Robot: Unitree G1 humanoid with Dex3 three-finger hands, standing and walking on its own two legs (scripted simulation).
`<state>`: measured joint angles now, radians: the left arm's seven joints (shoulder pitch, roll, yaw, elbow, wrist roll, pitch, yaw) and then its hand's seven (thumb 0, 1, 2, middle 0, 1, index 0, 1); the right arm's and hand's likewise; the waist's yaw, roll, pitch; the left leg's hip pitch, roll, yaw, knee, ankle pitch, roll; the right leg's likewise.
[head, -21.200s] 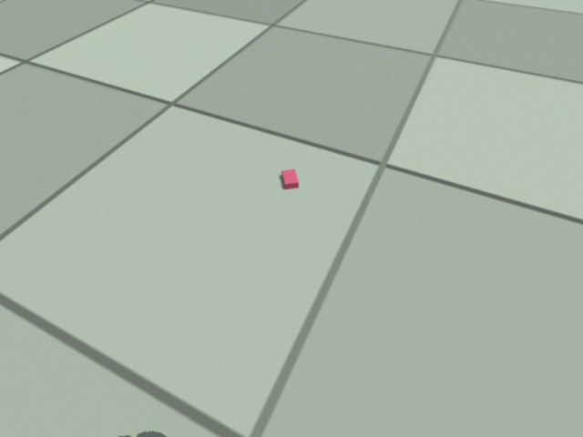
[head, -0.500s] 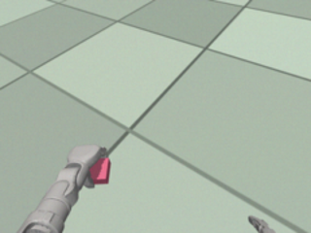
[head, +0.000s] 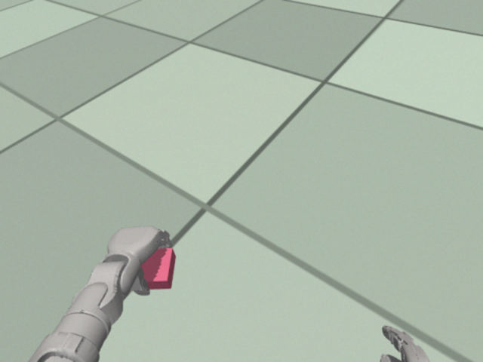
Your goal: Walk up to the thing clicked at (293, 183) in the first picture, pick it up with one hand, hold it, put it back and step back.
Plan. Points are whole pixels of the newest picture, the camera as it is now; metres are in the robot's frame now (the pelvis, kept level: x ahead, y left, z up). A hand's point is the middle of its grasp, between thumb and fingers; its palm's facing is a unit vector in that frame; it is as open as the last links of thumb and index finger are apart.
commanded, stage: hold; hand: left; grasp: from above
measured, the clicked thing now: (146, 268) +0.30 +0.22 -0.07
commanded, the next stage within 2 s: crouch in 0.86 s
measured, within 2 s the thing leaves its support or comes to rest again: neither
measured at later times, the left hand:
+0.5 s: hand (142, 267) +0.29 +0.22 -0.04, palm faces -0.46 -0.05 -0.88, open 9.7 cm
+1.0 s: hand (143, 263) +0.29 +0.22 -0.03, palm faces -0.45 -0.04 -0.89, open 9.7 cm
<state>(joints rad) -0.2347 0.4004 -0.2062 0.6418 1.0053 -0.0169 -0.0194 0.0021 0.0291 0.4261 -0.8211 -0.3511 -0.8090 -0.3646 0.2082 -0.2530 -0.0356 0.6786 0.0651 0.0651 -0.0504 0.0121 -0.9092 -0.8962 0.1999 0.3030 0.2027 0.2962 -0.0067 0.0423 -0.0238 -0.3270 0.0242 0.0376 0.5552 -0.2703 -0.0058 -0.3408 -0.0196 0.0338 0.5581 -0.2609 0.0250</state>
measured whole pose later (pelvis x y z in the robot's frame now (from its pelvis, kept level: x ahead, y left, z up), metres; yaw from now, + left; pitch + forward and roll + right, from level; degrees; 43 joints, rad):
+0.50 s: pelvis +0.00 +0.00 +0.00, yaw +0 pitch +1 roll +0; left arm -0.21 0.40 -0.21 0.60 1.00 -0.03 -0.05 0.00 0.03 0.42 -0.83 -0.32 -0.82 -0.33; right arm 0.18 -0.25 -0.03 0.67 0.07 0.07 -0.06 0.01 -0.91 -0.90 0.20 0.30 0.20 0.30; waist 0.00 0.04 0.00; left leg -0.27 0.02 0.04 0.50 -0.24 -0.01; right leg -0.29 -0.02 0.03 0.51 -0.24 0.02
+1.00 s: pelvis +0.01 +0.00 +0.01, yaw +0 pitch +1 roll +0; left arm -0.22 0.40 -0.21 0.62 1.00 -0.03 -0.03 0.00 0.02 0.43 -0.83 -0.34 -0.82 -0.35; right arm 0.20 -0.25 -0.03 0.68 0.07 0.09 -0.06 0.01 -0.91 -0.90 0.20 0.30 0.20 0.30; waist 0.00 0.04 0.00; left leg -0.26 0.02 0.04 0.48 -0.24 -0.01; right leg -0.28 -0.02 0.03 0.49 -0.24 0.02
